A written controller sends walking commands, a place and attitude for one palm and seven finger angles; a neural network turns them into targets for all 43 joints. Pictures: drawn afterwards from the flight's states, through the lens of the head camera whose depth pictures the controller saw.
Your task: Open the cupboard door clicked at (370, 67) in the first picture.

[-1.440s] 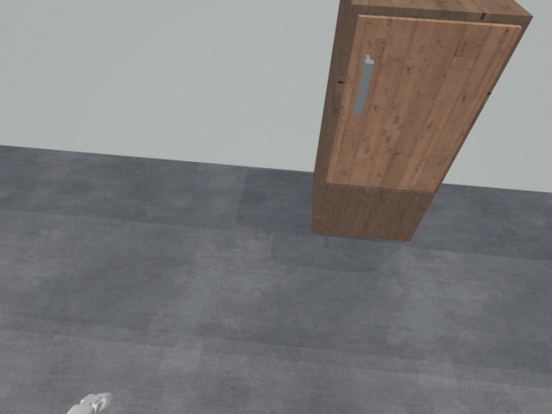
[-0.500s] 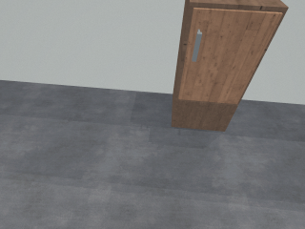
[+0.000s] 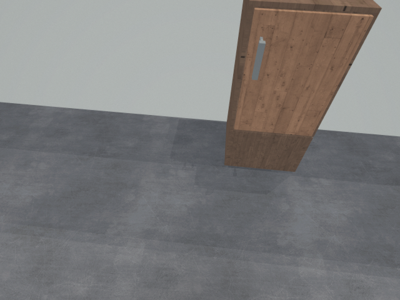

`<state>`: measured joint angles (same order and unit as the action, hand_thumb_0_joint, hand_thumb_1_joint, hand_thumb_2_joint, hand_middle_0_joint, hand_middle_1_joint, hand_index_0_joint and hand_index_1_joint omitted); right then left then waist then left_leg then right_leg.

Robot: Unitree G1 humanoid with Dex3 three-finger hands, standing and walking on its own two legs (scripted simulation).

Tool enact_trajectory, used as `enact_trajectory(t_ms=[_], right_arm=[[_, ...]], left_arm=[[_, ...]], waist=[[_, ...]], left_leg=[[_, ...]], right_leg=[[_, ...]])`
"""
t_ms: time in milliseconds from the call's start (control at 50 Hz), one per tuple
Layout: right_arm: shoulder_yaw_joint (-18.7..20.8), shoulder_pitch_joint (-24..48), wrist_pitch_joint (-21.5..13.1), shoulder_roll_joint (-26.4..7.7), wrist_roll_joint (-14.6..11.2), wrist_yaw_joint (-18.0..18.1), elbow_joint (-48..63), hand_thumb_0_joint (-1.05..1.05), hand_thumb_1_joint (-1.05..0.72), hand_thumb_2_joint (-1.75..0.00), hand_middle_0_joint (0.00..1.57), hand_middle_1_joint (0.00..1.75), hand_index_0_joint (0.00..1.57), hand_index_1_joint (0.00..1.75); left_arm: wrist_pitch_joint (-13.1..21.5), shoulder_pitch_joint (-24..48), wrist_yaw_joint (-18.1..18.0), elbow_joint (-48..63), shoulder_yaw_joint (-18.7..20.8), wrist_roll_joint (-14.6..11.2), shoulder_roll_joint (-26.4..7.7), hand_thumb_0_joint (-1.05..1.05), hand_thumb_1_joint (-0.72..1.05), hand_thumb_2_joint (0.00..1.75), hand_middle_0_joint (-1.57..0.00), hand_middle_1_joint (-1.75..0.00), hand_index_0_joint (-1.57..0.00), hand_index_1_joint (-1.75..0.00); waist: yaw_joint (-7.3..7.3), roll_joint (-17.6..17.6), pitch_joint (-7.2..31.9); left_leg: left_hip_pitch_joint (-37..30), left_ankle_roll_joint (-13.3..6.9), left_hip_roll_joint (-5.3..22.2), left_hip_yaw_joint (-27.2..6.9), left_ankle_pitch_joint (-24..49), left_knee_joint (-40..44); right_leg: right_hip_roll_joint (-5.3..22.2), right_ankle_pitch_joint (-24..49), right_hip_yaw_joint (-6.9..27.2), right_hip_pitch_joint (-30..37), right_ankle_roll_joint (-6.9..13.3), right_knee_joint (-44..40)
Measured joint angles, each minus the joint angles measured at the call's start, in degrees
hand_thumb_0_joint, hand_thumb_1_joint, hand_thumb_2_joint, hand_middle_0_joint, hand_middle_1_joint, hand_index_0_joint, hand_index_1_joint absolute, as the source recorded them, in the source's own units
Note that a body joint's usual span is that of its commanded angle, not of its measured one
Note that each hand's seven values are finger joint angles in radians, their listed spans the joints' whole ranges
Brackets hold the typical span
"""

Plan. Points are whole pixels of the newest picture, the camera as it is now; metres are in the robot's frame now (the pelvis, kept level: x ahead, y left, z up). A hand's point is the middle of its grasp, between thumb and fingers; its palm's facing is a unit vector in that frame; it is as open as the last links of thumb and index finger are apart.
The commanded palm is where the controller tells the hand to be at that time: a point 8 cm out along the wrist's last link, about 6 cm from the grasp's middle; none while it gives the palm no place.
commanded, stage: walk to a spot facing it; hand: left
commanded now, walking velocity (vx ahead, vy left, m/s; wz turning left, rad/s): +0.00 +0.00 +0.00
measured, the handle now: (258, 58) +0.98 -0.17 -0.01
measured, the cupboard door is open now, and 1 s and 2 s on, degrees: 0 0 0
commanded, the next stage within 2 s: none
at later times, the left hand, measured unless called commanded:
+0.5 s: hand out of the picture +0.07 +0.18 -0.18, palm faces -0.15 -0.95 -0.28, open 7.4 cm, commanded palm none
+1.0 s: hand out of the picture +0.10 +0.17 -0.17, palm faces -0.34 -0.91 -0.25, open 7.4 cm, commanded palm none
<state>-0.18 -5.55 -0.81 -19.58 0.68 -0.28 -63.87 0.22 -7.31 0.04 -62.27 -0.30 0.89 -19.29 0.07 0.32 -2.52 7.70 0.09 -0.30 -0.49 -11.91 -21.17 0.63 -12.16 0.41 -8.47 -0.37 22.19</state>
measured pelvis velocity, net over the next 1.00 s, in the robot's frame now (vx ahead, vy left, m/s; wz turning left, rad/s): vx -0.03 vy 0.00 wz -0.44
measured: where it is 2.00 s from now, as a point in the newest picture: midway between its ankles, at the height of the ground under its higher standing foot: outside the picture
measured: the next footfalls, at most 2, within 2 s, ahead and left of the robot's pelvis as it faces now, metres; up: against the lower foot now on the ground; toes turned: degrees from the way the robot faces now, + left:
left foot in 1.06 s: +0.04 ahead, +0.11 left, +0.00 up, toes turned -28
right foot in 1.56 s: -0.12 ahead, -0.08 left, +0.00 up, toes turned -54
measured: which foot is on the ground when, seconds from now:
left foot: down 0.00-0.50, up 0.52-1.00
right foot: down 0.00-1.00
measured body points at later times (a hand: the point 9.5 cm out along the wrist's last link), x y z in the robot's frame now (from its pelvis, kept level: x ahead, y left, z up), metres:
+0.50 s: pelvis -0.01 -0.02 -0.03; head +0.01 -0.05 +0.42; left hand +0.07 +0.23 -0.16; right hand +0.02 -0.29 -0.18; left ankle +0.00 +0.12 -0.75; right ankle -0.03 -0.11 -0.75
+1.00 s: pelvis -0.03 +0.00 -0.01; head +0.01 -0.01 +0.44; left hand +0.11 +0.22 -0.15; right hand -0.01 -0.29 -0.14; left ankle +0.00 +0.13 -0.72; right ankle -0.03 -0.11 -0.75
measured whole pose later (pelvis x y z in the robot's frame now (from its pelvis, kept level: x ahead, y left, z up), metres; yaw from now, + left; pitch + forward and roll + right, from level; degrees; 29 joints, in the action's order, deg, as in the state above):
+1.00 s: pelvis -0.03 +0.00 -0.01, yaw -25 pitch +2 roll +1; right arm 3.1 -4.5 2.0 -13.5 0.4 1.6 -52.6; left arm -2.6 -14.1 -0.1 -52.4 3.9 1.7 -13.1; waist 3.1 1.6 -3.1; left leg 20.4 2.9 0.5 -1.2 -24.2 -43.8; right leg -6.4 -8.9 10.5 -19.1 2.0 26.8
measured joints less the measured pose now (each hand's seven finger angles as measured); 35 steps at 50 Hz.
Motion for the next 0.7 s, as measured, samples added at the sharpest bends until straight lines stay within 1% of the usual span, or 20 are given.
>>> enact_trajectory(t_ms=[120,180,260,340,360,420,440,460,480,500,520,540,560,600,640,700], right_arm=[[0.0,0.1,0.0,0.0,0.0,0.0,-0.1,0.01,-0.9,-0.9,0.2,0.3,0.2,0.3],[0.1,0.2,0.1,0.1,0.0,0.2,0.1,0.01,-0.9,-0.9,0.2,0.3,0.21,0.3],[0.6,0.3,0.7,1.3,0.2,1.0,2.0,0.01,-0.9,-0.9,0.2,0.3,0.2,0.3],[1.0,-0.3,1.4,3.6,0.3,1.3,4.6,0.0,-0.9,-0.9,0.2,0.3,0.2,0.3],[1.1,-0.5,1.5,4.2,0.3,1.3,5.2,0.0,-0.9,-0.9,0.2,0.3,0.2,0.3],[1.4,-1.3,1.6,5.6,0.4,1.2,6.5,0.0,-0.9,-0.9,0.2,0.3,0.2,0.3],[1.6,-1.6,1.7,5.9,0.5,1.2,6.7,0.0,-0.9,-0.9,0.2,0.3,0.2,0.3],[1.7,-1.9,1.8,6.0,0.6,1.2,6.9,0.0,-0.9,-0.9,0.2,0.3,0.2,0.3],[1.9,-2.3,2.1,6.0,0.7,1.1,7.0,0.0,-0.9,-0.9,0.2,0.3,0.21,0.3],[2.1,-2.8,2.4,6.0,0.6,1.0,7.2,0.0,-0.9,-0.9,0.2,0.3,0.21,0.3],[2.3,-2.8,2.8,5.9,0.5,1.0,7.3,0.01,-0.9,-0.9,0.2,0.3,0.21,0.3],[2.6,-2.6,3.3,5.7,0.4,1.0,7.3,0.01,-0.9,-0.9,0.2,0.3,0.21,0.3],[2.8,-2.6,3.7,5.6,0.3,1.1,7.4,0.01,-0.9,-0.9,0.2,0.3,0.21,0.3],[3.1,-2.7,3.9,5.7,0.2,1.1,7.3,0.01,-0.9,-0.9,0.2,0.3,0.2,0.3],[3.1,-2.4,3.9,5.8,0.2,1.0,7.4,0.01,-0.91,-0.9,0.2,0.3,0.2,0.3],[3.4,-1.9,3.6,5.9,0.3,1.0,8.0,0.01,-0.91,-0.9,0.2,0.3,0.2,0.3]], left_arm=[[0.0,-0.1,0.0,-0.1,0.0,0.0,-0.1,0.01,0.9,0.9,-0.2,-0.3,-0.2,-0.3],[-0.2,-0.2,0.0,0.2,0.2,0.0,0.0,0.01,0.9,0.9,-0.2,-0.3,-0.2,-0.3],[-1.7,-1.3,-0.5,1.6,0.8,0.0,0.8,0.01,0.9,0.9,-0.2,-0.3,-0.2,-0.3],[-3.2,-2.6,-0.1,3.4,1.3,0.2,2.1,0.01,0.91,0.9,-0.2,-0.3,-0.2,-0.3],[-3.5,-2.9,0.1,4.0,1.4,0.2,2.4,0.01,0.91,0.9,-0.2,-0.3,-0.2,-0.3],[-4.3,-3.6,0.4,5.3,2.0,0.2,3.7,0.01,0.91,0.9,-0.2,-0.3,-0.2,-0.3],[-4.5,-3.9,0.5,5.7,2.2,0.2,4.3,0.01,0.91,0.9,-0.2,-0.3,-0.2,-0.3],[-4.5,-4.2,0.7,6.2,2.4,0.2,5.0,0.01,0.91,0.9,-0.2,-0.3,-0.2,-0.3],[-4.2,-4.8,0.9,6.8,2.4,0.3,5.5,0.01,0.91,0.9,-0.2,-0.3,-0.2,-0.3],[-3.7,-5.6,1.1,7.5,2.5,0.4,5.8,0.01,0.91,0.9,-0.2,-0.3,-0.2,-0.3],[-3.0,-6.1,1.0,7.8,2.6,0.6,6.3,0.01,0.91,0.9,-0.2,-0.3,-0.2,-0.3],[-2.6,-6.2,0.7,7.9,2.5,0.6,6.9,0.01,0.91,0.9,-0.2,-0.3,-0.2,-0.3],[-2.4,-6.4,0.4,8.0,2.4,0.6,7.4,0.01,0.91,0.9,-0.2,-0.3,-0.2,-0.3],[-2.4,-6.9,0.0,8.3,2.5,0.5,8.2,0.01,0.91,0.9,-0.2,-0.3,-0.2,-0.3],[-2.3,-7.6,-0.2,8.4,2.6,0.3,8.5,0.01,0.9,0.9,-0.2,-0.3,-0.2,-0.3],[-2.1,-8.2,-0.2,8.5,2.7,0.2,8.7,0.01,0.9,0.9,-0.2,-0.3,-0.2,-0.3]], waist=[[0.04,0.1,-0.1],[0.37,0.1,-0.1],[0.83,0.2,-0.3],[0.93,1.0,-1.1],[1.08,1.3,-1.5],[1.31,1.2,-2.9],[1.35,0.8,-3.2],[1.46,0.2,-3.5],[1.63,-0.6,-3.5],[1.76,-1.0,-3.2],[1.87,-1.7,-3.1],[1.74,-2.4,-3.5],[1.39,-2.9,-3.8],[1.35,-2.9,-4.0],[1.56,-2.2,-3.9],[1.61,-1.1,-3.3]], left_leg=[[-0.3,0.1,0.1,0.0,0.0,0.3],[-0.3,0.1,0.3,0.5,-0.3,0.0],[1.1,0.2,0.9,2.3,-1.8,-2.7],[2.7,0.2,1.3,4.9,-3.6,-6.0],[3.0,0.2,1.4,5.7,-4.0,-6.8],[3.3,0.4,2.2,7.9,-5.1,-8.7],[3.5,0.7,2.7,8.4,-5.5,-9.4],[3.7,1.1,3.4,8.9,-6.0,-10.4],[4.4,1.6,4.3,9.3,-6.9,-12.1],[5.7,2.1,5.0,9.6,-8.2,-14.8],[8.0,2.5,5.7,8.7,-11.4,-19.8],[10.5,2.5,5.4,6.5,-14.5,-25.5],[12.7,2.4,4.7,4.4,-15.9,-30.7],[16.2,2.5,3.8,2.6,-15.0,-38.0],[18.6,2.9,3.4,2.0,-12.3,-41.6],[20.2,3.6,3.3,1.3,-9.5,-42.0]], right_leg=[[-0.1,0.0,0.0,0.4,0.0,-0.4],[-0.3,0.0,0.5,0.1,0.1,-0.1],[-1.0,-0.9,2.3,-2.2,0.0,2.9],[-1.5,-2.7,4.5,-6.0,0.1,8.7],[-1.4,-3.7,4.2,-7.5,0.1,11.7],[-0.9,-11.9,1.9,-11.4,-0.2,22.5],[-0.7,-13.3,1.0,-11.7,-0.1,24.1],[-0.4,-13.3,0.1,-11.5,-0.1,23.9],[-0.2,-11.4,-0.8,-10.6,-0.1,21.8],[0.2,-7.8,-1.4,-9.1,0.3,17.7],[-0.5,-7.8,-1.8,-9.7,1.6,17.7],[-1.3,-8.3,-2.0,-10.3,2.8,18.6],[-1.8,-8.5,-2.2,-10.1,3.6,18.4],[-2.4,-7.2,-2.0,-9.3,4.5,15.8],[-3.0,-4.8,-0.8,-8.5,4.6,12.3],[-3.6,-1.9,1.1,-7.8,4.9,8.2]])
